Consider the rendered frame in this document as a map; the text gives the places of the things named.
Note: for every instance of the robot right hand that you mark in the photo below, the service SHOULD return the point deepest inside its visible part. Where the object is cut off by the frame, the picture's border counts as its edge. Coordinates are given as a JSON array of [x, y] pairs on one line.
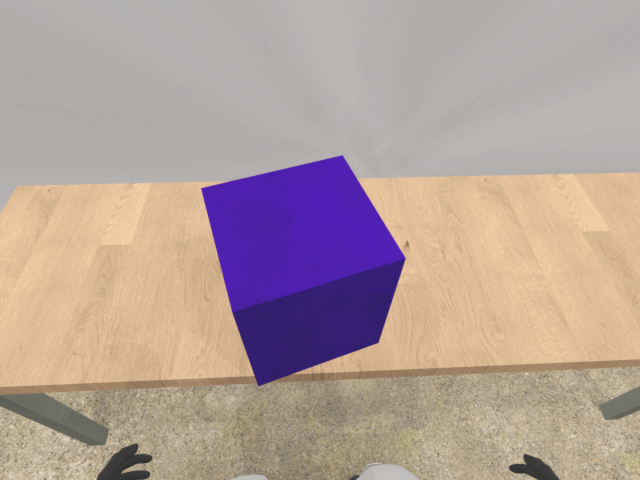
[[535, 468]]

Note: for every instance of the table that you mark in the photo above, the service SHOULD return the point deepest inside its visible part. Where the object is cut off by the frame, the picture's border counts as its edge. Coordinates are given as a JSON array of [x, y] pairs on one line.
[[119, 286]]

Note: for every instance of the robot left hand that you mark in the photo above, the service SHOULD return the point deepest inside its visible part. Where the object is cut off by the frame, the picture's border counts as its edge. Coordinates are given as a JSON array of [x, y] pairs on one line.
[[122, 460]]

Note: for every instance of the carton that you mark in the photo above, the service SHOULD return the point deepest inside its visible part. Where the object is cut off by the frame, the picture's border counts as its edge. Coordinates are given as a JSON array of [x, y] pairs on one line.
[[309, 266]]

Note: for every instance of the robot right shin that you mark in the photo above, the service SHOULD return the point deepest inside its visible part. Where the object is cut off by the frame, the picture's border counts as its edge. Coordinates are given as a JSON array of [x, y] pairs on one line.
[[369, 465]]

